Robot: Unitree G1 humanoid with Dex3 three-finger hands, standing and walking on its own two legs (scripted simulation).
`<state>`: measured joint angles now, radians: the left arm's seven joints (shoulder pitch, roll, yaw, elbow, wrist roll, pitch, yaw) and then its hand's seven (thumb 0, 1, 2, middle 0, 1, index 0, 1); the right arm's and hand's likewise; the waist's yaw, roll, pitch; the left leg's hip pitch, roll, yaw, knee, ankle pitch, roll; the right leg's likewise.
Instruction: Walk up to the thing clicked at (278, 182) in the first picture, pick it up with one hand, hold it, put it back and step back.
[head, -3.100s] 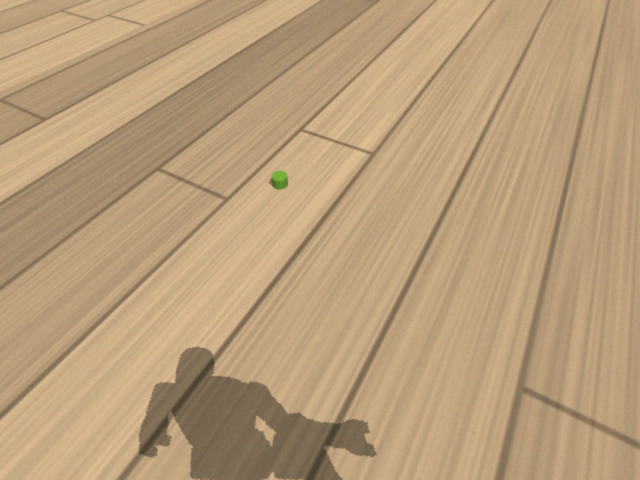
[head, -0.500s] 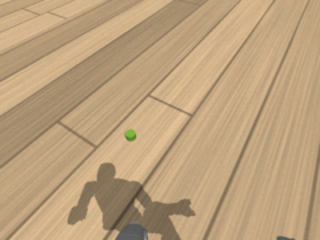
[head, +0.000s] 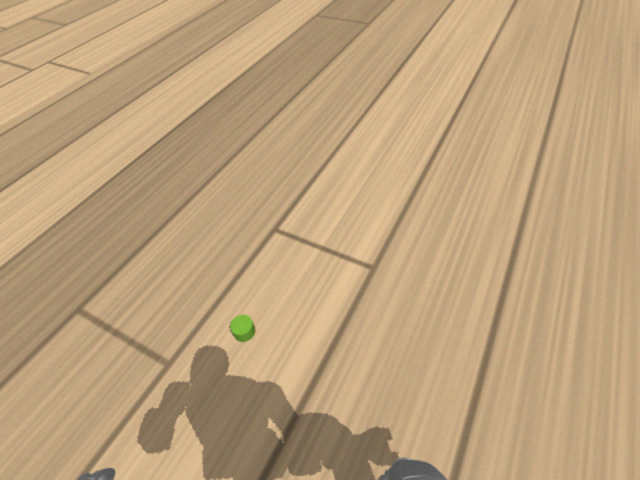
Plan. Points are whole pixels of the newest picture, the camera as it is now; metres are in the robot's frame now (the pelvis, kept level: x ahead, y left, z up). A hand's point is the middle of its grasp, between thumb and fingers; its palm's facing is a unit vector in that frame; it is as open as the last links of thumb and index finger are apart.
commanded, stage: walk up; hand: left
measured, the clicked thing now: (243, 328) +0.67 +0.30 -0.73
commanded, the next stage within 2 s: none
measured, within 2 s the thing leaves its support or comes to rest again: neither
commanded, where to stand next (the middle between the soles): +0.27 +0.05 m, yaw -2 degrees
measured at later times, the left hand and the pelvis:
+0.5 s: hand (91, 464) +0.18 +0.35 -0.14, palm faces -0.05 -0.92 -0.38, open 7.4 cm; pelvis +0.14 +0.07 +0.01, yaw -1 degrees
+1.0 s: hand (136, 380) +0.29 +0.31 -0.13, palm faces -0.08 -0.94 -0.35, open 7.4 cm; pelvis +0.18 +0.06 +0.02, yaw -3 degrees
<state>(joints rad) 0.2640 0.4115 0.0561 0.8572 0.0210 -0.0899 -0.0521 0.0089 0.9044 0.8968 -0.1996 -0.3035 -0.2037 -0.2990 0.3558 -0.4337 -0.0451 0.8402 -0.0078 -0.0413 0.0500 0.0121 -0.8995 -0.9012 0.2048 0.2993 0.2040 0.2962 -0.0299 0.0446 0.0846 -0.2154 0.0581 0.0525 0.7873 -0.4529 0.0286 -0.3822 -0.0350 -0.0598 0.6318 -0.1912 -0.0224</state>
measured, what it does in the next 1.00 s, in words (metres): walks ahead: left foot, then right foot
